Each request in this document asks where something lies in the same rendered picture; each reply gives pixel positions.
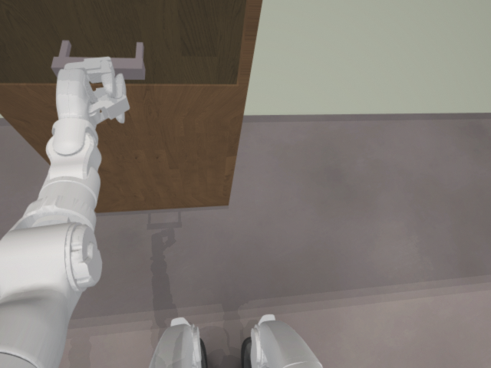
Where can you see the handle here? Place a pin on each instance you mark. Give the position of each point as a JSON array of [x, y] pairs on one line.
[[131, 68]]

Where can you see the robot left forearm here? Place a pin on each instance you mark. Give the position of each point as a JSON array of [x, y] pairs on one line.
[[71, 188]]

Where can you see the robot right thigh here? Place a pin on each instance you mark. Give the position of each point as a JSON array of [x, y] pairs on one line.
[[278, 346]]

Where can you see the cabinet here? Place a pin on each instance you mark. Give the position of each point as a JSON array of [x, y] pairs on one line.
[[177, 147]]

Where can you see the left robot hand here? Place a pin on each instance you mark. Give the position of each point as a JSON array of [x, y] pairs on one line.
[[74, 95]]

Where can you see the robot right shin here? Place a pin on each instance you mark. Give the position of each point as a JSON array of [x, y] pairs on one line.
[[264, 318]]

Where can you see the drawer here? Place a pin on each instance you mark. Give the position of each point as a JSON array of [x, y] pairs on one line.
[[185, 41]]

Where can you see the left robot upper arm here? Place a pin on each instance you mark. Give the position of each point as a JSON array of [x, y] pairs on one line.
[[43, 272]]

